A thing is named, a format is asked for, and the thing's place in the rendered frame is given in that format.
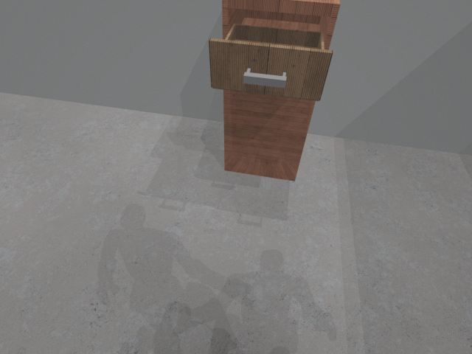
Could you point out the handle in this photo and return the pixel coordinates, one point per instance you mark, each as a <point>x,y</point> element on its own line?
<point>264,79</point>

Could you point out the drawer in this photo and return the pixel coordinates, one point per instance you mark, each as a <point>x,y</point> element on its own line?
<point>270,50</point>

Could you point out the cabinet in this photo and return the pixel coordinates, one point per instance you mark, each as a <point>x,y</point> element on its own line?
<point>264,135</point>

